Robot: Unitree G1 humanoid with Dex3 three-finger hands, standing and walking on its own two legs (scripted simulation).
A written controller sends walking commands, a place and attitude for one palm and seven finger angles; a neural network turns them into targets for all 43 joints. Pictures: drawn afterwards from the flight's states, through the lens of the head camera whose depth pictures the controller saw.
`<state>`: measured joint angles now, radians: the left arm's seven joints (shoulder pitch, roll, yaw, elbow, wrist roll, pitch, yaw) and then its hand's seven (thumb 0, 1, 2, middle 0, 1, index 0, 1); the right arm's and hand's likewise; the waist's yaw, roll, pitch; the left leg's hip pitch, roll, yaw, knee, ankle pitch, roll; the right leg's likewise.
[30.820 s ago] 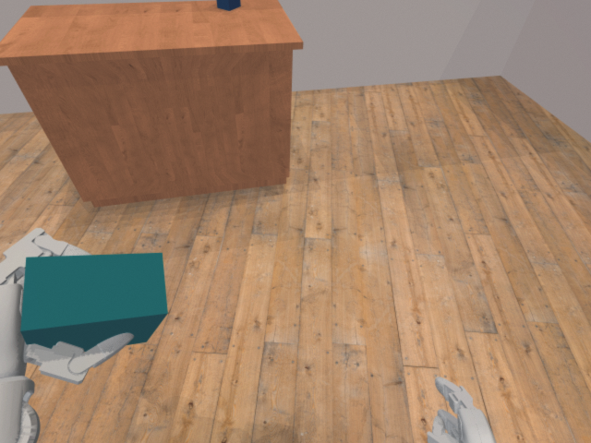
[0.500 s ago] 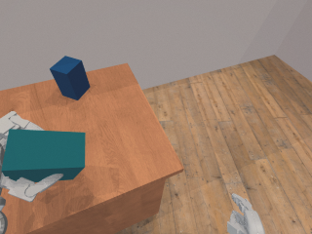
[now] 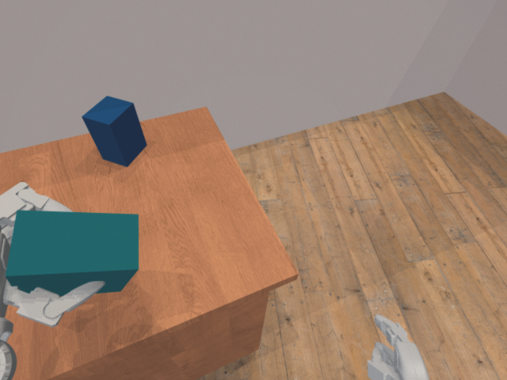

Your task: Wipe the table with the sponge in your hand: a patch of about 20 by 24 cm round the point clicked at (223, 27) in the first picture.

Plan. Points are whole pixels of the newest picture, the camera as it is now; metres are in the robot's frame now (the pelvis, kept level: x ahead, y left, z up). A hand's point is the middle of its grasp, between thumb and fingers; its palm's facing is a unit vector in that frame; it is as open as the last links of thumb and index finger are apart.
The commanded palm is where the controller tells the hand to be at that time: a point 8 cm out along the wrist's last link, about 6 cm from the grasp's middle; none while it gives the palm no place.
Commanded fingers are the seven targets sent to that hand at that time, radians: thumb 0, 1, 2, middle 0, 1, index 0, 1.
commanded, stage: shuffle to correct the standing spot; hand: left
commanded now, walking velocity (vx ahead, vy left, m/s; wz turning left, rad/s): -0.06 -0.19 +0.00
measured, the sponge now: (94, 257) +0.23 +0.21 +0.14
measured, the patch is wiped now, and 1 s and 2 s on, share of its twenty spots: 0.00 0.00 0.00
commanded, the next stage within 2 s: come to a stop and stand still in 0.58 s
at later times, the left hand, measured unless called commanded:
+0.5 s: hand (62, 256) +0.22 +0.23 +0.16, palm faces +0.31 -0.86 -0.40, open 10.2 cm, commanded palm +0.16 +0.27 +0.18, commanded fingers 0.00 0.10 1.30 -1.20 -1.60 -1.20 -1.60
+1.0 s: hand (63, 271) +0.21 +0.23 +0.14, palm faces +0.21 -0.89 -0.40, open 10.2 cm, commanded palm +0.15 +0.30 +0.18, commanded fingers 0.00 0.10 1.30 -1.20 -1.60 -1.20 -1.60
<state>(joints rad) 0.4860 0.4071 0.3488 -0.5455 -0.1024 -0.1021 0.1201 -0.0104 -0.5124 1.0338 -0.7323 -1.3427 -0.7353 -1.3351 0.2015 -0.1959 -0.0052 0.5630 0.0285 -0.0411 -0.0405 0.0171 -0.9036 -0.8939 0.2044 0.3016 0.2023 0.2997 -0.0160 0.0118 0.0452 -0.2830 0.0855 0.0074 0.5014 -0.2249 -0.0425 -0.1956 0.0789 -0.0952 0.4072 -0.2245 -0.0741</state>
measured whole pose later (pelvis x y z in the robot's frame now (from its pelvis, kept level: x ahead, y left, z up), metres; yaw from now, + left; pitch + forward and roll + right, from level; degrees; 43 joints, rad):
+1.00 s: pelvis -0.02 +0.02 +0.00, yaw -2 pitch +0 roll -1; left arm 0.48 0.35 0.30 -0.49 -0.06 -0.19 0.06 -0.01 -0.51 1.03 -0.73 -1.34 -0.74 -1.33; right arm 0.21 -0.25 -0.04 0.57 0.02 -0.14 -0.02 0.02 -0.90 -0.89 0.20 0.30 0.20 0.30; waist -0.01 0.01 0.09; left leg -0.31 0.06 0.07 0.54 -0.23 0.00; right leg -0.26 0.04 -0.05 0.50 -0.24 -0.04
